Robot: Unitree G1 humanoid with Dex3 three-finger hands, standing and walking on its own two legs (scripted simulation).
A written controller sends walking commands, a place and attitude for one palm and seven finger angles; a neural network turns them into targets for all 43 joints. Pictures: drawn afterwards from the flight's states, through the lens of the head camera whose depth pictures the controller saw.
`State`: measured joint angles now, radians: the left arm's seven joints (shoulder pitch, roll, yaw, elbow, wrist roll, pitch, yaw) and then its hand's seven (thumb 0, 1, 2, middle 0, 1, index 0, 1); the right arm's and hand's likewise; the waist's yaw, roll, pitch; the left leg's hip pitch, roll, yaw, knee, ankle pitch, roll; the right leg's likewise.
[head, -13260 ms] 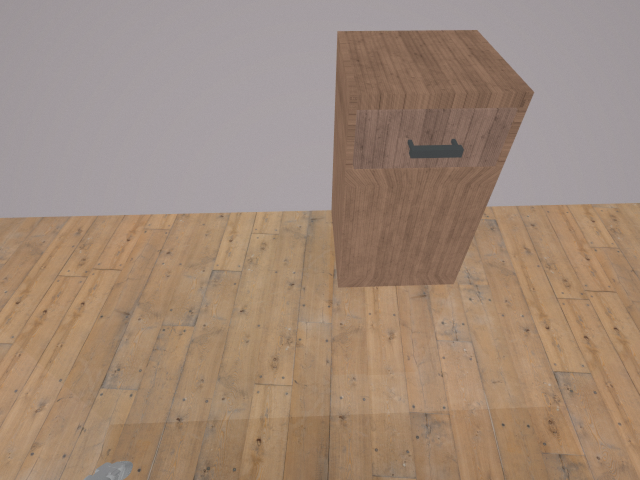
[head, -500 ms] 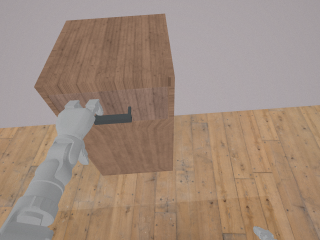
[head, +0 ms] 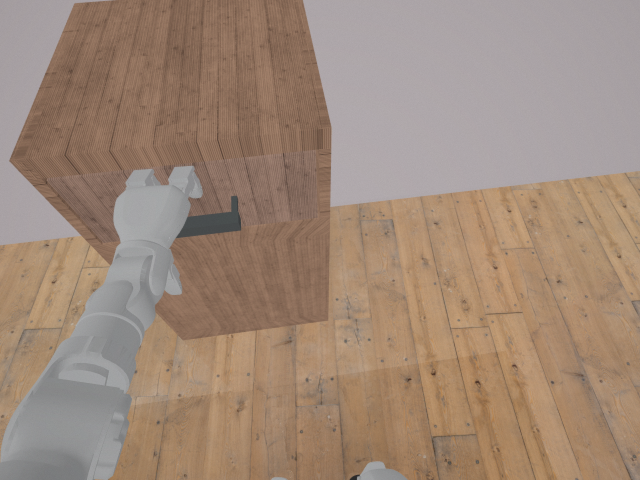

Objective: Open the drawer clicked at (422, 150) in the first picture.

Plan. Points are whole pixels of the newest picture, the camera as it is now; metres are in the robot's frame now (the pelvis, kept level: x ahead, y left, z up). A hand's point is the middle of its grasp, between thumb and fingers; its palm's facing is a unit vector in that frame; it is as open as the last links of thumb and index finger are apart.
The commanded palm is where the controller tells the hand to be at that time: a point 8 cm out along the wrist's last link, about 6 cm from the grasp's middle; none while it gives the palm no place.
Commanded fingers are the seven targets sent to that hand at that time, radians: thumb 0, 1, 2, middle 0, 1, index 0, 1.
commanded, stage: move the hooked fingers above the handle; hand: left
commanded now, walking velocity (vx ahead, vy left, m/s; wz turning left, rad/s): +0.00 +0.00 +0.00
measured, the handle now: (199, 215) +0.53 +0.21 -0.07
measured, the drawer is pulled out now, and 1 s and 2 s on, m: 0.00 0.00 0.00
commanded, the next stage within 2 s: none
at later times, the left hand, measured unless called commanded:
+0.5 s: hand (201, 216) +0.49 +0.19 -0.02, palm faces +0.04 -0.03 -1.00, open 13.7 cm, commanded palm +0.46 +0.20 +0.04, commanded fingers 0.00 -0.50 0.30 -0.30 -1.20 -0.30 -1.20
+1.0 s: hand (184, 228) +0.47 +0.21 -0.02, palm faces -0.01 -0.02 -1.00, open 13.8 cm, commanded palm +0.45 +0.21 +0.04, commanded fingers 0.00 -0.50 0.30 -0.30 -1.20 -0.30 -1.20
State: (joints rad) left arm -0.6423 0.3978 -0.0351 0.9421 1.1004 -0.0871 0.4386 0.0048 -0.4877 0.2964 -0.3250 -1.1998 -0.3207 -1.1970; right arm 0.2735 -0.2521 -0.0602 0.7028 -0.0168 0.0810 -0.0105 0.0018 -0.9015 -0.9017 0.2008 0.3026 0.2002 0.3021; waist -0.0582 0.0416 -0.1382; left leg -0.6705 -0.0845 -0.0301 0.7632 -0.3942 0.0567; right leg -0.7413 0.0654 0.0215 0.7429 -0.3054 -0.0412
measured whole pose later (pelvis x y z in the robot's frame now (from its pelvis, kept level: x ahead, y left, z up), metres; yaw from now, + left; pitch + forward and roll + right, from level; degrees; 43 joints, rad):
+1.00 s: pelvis +0.01 +0.00 -0.01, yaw -1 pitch +22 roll -1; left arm -0.74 0.38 -0.01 1.09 1.10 0.05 0.51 0.01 -0.49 0.30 -0.32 -1.20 -0.32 -1.20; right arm 0.28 -0.26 -0.05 0.70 -0.04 0.10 0.02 0.00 -0.90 -0.90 0.20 0.30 0.20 0.30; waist -0.10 0.05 -0.16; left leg -0.79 -0.07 -0.02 0.86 -0.45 0.05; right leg -0.86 0.08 0.02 0.82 -0.34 -0.04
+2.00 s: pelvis +0.01 +0.01 -0.01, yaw -1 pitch +22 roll -2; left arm -0.75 0.39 -0.04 1.10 1.08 0.05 0.48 0.00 -0.49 0.30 -0.32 -1.20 -0.32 -1.20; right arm 0.30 -0.25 -0.05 0.71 -0.03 0.10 0.02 0.00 -0.90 -0.90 0.20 0.30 0.20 0.30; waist -0.09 0.06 -0.16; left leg -0.79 -0.08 -0.03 0.87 -0.45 0.07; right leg -0.85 0.07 0.01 0.81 -0.34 -0.02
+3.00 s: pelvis +0.01 +0.00 -0.01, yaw -1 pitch +22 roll -1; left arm -0.81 0.40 -0.04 1.15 1.07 0.08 0.44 0.01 -0.49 0.30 -0.33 -1.20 -0.33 -1.23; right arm 0.31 -0.25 -0.03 0.72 -0.02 0.09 0.00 0.00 -0.90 -0.90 0.20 0.30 0.20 0.30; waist -0.11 0.06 -0.16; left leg -0.79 -0.06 -0.01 0.84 -0.44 0.06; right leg -0.86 0.09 0.03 0.81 -0.34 -0.04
